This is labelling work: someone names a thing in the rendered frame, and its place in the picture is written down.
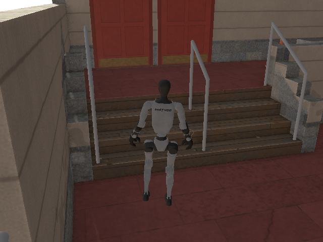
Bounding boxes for stairs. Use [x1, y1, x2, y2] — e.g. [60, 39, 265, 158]
[87, 87, 302, 180]

